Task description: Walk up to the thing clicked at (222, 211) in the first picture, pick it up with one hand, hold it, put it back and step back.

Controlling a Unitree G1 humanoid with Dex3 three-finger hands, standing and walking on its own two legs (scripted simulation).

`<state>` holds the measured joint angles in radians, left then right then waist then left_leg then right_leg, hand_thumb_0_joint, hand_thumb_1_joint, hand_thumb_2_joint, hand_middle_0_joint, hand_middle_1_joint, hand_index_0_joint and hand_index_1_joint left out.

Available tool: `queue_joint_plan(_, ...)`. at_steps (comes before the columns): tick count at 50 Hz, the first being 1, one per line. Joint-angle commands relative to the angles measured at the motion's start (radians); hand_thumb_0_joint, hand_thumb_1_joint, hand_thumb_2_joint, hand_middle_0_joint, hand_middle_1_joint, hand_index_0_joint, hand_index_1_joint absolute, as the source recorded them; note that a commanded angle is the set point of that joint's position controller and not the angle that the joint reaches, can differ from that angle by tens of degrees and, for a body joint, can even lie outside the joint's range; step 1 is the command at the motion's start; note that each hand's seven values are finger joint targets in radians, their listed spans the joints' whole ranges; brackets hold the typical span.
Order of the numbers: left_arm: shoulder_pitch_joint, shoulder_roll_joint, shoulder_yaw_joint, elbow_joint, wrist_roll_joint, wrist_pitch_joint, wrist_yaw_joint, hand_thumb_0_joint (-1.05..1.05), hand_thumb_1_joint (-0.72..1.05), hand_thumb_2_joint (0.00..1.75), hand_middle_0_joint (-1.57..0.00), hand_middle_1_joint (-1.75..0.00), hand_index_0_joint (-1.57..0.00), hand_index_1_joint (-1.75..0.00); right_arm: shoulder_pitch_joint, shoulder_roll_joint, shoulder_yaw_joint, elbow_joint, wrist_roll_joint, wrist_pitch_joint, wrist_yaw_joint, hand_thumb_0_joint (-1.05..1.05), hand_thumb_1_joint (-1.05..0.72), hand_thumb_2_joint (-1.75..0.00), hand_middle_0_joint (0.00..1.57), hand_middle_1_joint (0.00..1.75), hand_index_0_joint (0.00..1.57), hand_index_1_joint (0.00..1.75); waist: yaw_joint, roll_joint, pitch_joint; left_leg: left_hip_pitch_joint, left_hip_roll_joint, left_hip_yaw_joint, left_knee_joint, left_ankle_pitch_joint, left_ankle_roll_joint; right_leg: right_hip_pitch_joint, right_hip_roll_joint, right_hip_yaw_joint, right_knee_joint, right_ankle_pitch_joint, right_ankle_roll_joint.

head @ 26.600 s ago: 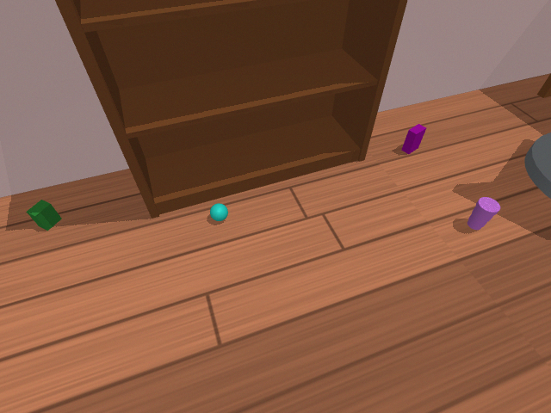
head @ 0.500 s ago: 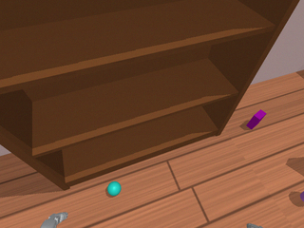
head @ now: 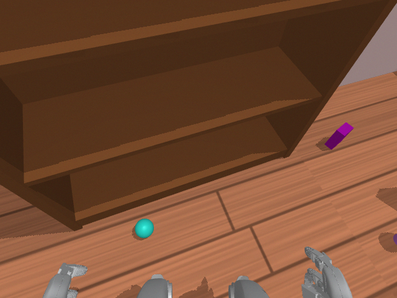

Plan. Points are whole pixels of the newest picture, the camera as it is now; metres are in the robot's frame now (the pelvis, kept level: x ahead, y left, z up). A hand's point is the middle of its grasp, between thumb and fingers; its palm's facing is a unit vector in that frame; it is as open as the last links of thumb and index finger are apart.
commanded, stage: rise first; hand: left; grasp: from above
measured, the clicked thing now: (144, 228) +0.42 +0.23 -0.66
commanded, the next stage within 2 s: none
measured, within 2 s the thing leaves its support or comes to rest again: neither
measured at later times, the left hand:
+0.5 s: hand (101, 273) +0.21 +0.27 -0.31, palm faces -0.42 -0.54 -0.73, open 13.9 cm
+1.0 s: hand (115, 248) +0.30 +0.29 -0.45, palm faces -0.47 -0.16 -0.86, open 14.1 cm
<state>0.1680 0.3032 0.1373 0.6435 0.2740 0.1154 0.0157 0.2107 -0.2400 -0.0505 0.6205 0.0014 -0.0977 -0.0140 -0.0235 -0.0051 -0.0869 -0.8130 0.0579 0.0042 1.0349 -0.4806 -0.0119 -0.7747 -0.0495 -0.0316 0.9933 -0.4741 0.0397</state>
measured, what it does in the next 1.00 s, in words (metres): lowers itself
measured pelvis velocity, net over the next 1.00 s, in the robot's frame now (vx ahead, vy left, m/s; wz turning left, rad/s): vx -0.09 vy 0.00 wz -0.07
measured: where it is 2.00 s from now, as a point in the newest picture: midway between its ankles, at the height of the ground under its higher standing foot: outside the picture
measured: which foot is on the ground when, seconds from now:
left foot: down 0.00-1.00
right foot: down 0.00-1.00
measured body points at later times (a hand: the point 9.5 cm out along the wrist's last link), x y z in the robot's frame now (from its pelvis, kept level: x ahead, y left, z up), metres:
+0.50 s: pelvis -0.04 +0.00 -0.16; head +0.13 +0.02 +0.25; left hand +0.23 +0.30 -0.27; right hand +0.16 -0.27 -0.27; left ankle +0.01 +0.12 -0.67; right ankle +0.00 -0.15 -0.67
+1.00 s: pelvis -0.09 +0.00 -0.31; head +0.12 +0.03 +0.09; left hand +0.32 +0.29 -0.40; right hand -0.02 -0.29 -0.43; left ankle +0.01 +0.12 -0.67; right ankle +0.00 -0.15 -0.67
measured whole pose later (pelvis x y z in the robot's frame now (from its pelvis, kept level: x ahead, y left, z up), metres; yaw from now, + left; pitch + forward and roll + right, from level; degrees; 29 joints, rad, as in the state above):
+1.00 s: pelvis -0.09 +0.00 -0.31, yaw -4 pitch +33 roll -5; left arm -0.60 0.62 0.13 1.09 1.05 -0.22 0.24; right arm 0.15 -0.27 -0.05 0.76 -0.06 -0.06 0.07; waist -0.10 0.01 -0.12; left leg -2.11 0.05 -0.11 2.18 -0.65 -0.02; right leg -2.04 -0.03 -0.03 2.12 -0.66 0.04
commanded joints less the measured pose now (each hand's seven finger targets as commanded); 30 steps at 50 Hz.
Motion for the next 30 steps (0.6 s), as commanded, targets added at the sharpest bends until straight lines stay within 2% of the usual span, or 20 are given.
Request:
queue_joint_plan(1,0.053,0.169,0.046,-0.226,0.029,0.007,0.019,0.0,-0.54,0.98,-0.07,-1.06,-0.07,-1.07,-0.003,-0.143,-0.053,-0.151,0.006,-0.055,-0.005,0.0,-0.88,-0.9,0.2,0.3,0.2,0.3,0.006,0.081,-0.238,0.121,-0.03,-0.017,-0.092,0.254,0.005,0.018,0.047,-0.014,-0.046,0.201,-0.053)
queue_joint_plan(3,0.077,0.171,0.048,-0.262,0.042,0.02,0.02,0.0,-0.54,0.97,-0.07,-1.07,-0.07,-1.07,-0.007,-0.143,-0.051,-0.168,0.007,-0.062,-0.004,0.0,-0.88,-0.9,0.2,0.3,0.2,0.3,0.001,0.088,-0.256,0.104,-0.029,-0.022,-0.065,0.253,0.006,-0.005,0.048,-0.015,-0.018,0.195,-0.055)
queue_joint_plan(5,0.029,0.185,0.046,-0.288,0.061,0.022,0.026,0.0,-0.54,0.96,-0.07,-1.08,-0.07,-1.08,-0.017,-0.14,-0.048,-0.171,0.007,-0.07,-0.006,0.0,-0.89,-0.9,0.2,0.3,0.2,0.3,-0.015,0.087,-0.256,0.062,-0.031,-0.023,-0.022,0.232,0.01,-0.057,0.049,-0.013,0.01,0.185,-0.054)
queue_joint_plan(8,-0.043,0.177,0.027,-0.243,0.102,0.004,0.034,0.0,-0.53,0.96,-0.06,-1.1,-0.07,-1.09,-0.027,-0.141,-0.043,-0.169,0.003,-0.089,-0.002,0.0,-0.88,-0.9,0.2,0.3,0.2,0.3,-0.04,0.052,-0.253,-0.047,-0.033,-0.02,0.078,0.197,0.017,-0.158,0.047,-0.011,0.094,0.161,-0.053)
queue_joint_plan(9,-0.06,0.202,0.046,-0.227,0.121,-0.011,0.038,0.0,-0.53,0.96,-0.06,-1.08,-0.07,-1.08,-0.038,-0.14,-0.04,-0.167,0.0,-0.095,0.0,0.0,-0.88,-0.9,0.2,0.3,0.2,0.3,-0.029,0.068,-0.258,-0.093,-0.035,-0.021,0.113,0.177,0.016,-0.201,0.045,-0.009,0.134,0.143,-0.053)
queue_joint_plan(11,-0.088,0.19,0.024,-0.193,0.163,-0.045,0.046,0.0,-0.5,0.95,-0.06,-1.09,-0.07,-1.08,-0.047,-0.148,-0.044,-0.167,-0.002,-0.108,0.007,0.0,-0.85,-0.89,0.2,0.3,0.2,0.3,-0.03,0.07,-0.282,-0.152,-0.037,-0.031,0.159,0.126,0.011,-0.28,0.042,-0.01,0.205,0.095,-0.055)
queue_joint_plan(12,-0.088,0.196,0.025,-0.179,0.19,-0.062,0.051,0.0,-0.51,0.95,-0.07,-1.08,-0.07,-1.08,-0.048,-0.154,-0.047,-0.163,-0.001,-0.113,0.011,0.0,-0.85,-0.89,0.2,0.3,0.2,0.3,-0.018,0.087,-0.322,-0.164,-0.038,-0.032,0.194,0.139,0.01,-0.316,0.042,-0.008,0.245,0.1,-0.057)
queue_joint_plan(14,-0.149,0.205,0.004,-0.177,0.229,-0.1,0.06,0.0,-0.49,0.95,-0.06,-1.08,-0.07,-1.08,-0.052,-0.169,-0.055,-0.148,0.0,-0.121,0.02,0.0,-0.83,-0.88,0.2,0.3,0.2,0.3,-0.029,0.088,-0.391,-0.204,-0.035,-0.047,0.26,0.171,0.008,-0.387,0.041,-0.01,0.324,0.12,-0.056)
queue_joint_plan(17,-0.186,0.267,0.036,-0.14,0.301,-0.147,0.097,0.0,-0.51,0.97,-0.06,-1.08,-0.07,-1.08,-0.063,-0.184,-0.059,-0.126,0.003,-0.126,0.029,0.0,-0.85,-0.89,0.2,0.3,0.2,0.3,-0.001,0.127,-0.466,-0.265,-0.036,-0.053,0.35,0.204,0.005,-0.497,0.038,-0.01,0.433,0.133,-0.062)
queue_joint_plan(18,-0.204,0.256,0.016,-0.139,0.323,-0.16,0.105,0.0,-0.51,0.97,-0.06,-1.08,-0.07,-1.08,-0.064,-0.189,-0.064,-0.118,0.002,-0.124,0.033,0.0,-0.85,-0.89,0.2,0.3,0.2,0.3,-0.006,0.128,-0.5,-0.265,-0.033,-0.06,0.375,0.219,0.003,-0.537,0.039,-0.015,0.465,0.137,-0.064)
queue_joint_plan(19,-0.234,0.303,0.046,-0.138,0.344,-0.169,0.117,0.0,-0.52,0.98,-0.06,-1.09,-0.06,-1.09,-0.061,-0.195,-0.066,-0.106,0.003,-0.122,0.036,0.0,-0.86,-0.89,0.2,0.3,0.2,0.3,0.003,0.151,-0.53,-0.28,-0.032,-0.062,0.407,0.255,0.002,-0.562,0.038,-0.014,0.502,0.16,-0.066)
queue_joint_plan(20,-0.253,0.298,0.038,-0.126,0.368,-0.174,0.128,0.0,-0.52,0.99,-0.06,-1.08,-0.06,-1.08,-0.061,-0.197,-0.071,-0.102,0.003,-0.117,0.038,0.0,-0.86,-0.89,0.2,0.3,0.2,0.3,0.001,0.143,-0.563,-0.301,-0.038,-0.054,0.442,0.266,0.006,-0.573,0.04,-0.013,0.522,0.176,-0.064)
queue_joint_plan(21,-0.29,0.327,0.051,-0.132,0.385,-0.179,0.137,0.0,-0.54,0.99,-0.05,-1.09,-0.06,-1.09,-0.061,-0.203,-0.074,-0.09,0.003,-0.112,0.041,0.0,-0.87,-0.89,0.2,0.3,0.2,0.3,0.004,0.146,-0.583,-0.324,-0.037,-0.06,0.463,0.271,0.005,-0.603,0.04,-0.016,0.551,0.174,-0.068)
queue_joint_plan(22,-0.319,0.337,0.05,-0.113,0.404,-0.181,0.145,0.0,-0.53,0.99,-0.06,-1.08,-0.06,-1.08,-0.064,-0.206,-0.078,-0.082,0.002,-0.107,0.044,0.0,-0.86,-0.89,0.2,0.3,0.2,0.3,0.014,0.153,-0.591,-0.347,-0.037,-0.057,0.485,0.257,0.005,-0.632,0.039,-0.015,0.571,0.162,-0.068)
queue_joint_plan(23,-0.349,0.351,0.055,-0.096,0.422,-0.183,0.152,0.0,-0.55,1.01,-0.07,-1.08,-0.06,-1.08,-0.063,-0.206,-0.082,-0.075,-0.001,-0.103,0.046,0.0,-0.88,-0.9,0.2,0.3,0.2,0.3,0.01,0.157,-0.602,-0.38,-0.039,-0.048,0.514,0.24,0.008,-0.643,0.04,-0.013,0.583,0.158,-0.066)
queue_joint_plan(24,-0.388,0.33,0.03,-0.067,0.44,-0.184,0.152,0.0,-0.56,1.02,-0.06,-1.07,-0.06,-1.08,-0.052,-0.207,-0.083,-0.065,0.0,-0.097,0.049,0.0,-0.88,-0.9,0.2,0.3,0.2,0.3,-0.003,0.124,-0.625,-0.4,-0.038,-0.05,0.539,0.232,0.012,-0.657,0.044,-0.016,0.598,0.152,-0.065)
queue_joint_plan(25,-0.438,0.358,0.043,-0.048,0.457,-0.191,0.155,0.0,-0.56,1.02,-0.07,-1.06,-0.06,-1.07,-0.048,-0.211,-0.089,-0.054,-0.003,-0.092,0.051,0.0,-0.87,-0.9,0.2,0.3,0.2,0.3,-0.006,0.105,-0.63,-0.454,-0.04,-0.046,0.566,0.188,0.015,-0.67,0.043,-0.016,0.611,0.127,-0.064)
queue_joint_plan(27,-0.517,0.37,0.038,-0.005,0.49,-0.207,0.16,0.0,-0.55,1.03,-0.07,-1.06,-0.06,-1.07,-0.039,-0.209,-0.089,-0.042,-0.008,-0.084,0.057,0.0,-0.87,-0.9,0.2,0.3,0.2,0.3,-0.005,0.089,-0.646,-0.537,-0.045,-0.034,0.62,0.127,0.02,-0.693,0.044,-0.012,0.641,0.087,-0.062)
queue_joint_plan(28,-0.552,0.408,0.052,0.008,0.516,-0.216,0.165,0.0,-0.55,1.04,-0.07,-1.05,-0.06,-1.07,-0.037,-0.213,-0.092,-0.036,-0.008,-0.079,0.058,0.0,-0.87,-0.9,0.2,0.3,0.2,0.3,0.004,0.09,-0.663,-0.564,-0.045,-0.028,0.644,0.105,0.022,-0.702,0.044,-0.011,0.655,0.072,-0.062)
queue_joint_plan(30,-0.639,0.416,0.039,0.049,0.546,-0.234,0.169,0.0,-0.52,1.01,-0.08,-1.05,-0.07,-1.05,-0.027,-0.212,-0.093,-0.025,-0.013,-0.071,0.058,0.0,-0.86,-0.89,0.2,0.3,0.2,0.3,-0.008,0.077,-0.657,-0.641,-0.048,-0.019,0.683,0.034,0.024,-0.727,0.044,-0.013,0.676,0.022,-0.061)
